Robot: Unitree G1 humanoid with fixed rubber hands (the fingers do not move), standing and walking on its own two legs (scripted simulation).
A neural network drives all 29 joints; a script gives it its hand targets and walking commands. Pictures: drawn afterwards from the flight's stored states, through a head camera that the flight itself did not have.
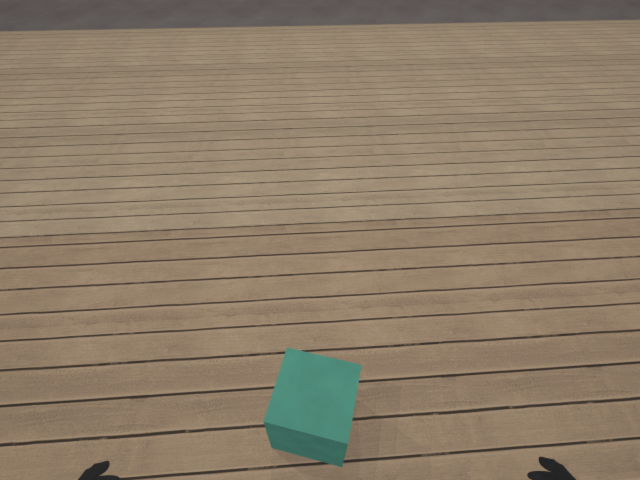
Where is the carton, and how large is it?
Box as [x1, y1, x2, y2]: [264, 348, 361, 466]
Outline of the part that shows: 287,348 264,418 264,424 271,446 273,448 341,466 348,441 361,365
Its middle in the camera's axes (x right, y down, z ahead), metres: -0.01 +0.47 +1.09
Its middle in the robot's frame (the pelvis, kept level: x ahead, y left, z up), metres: +0.42 +0.01 -0.66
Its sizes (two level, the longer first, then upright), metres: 0.210 0.200 0.250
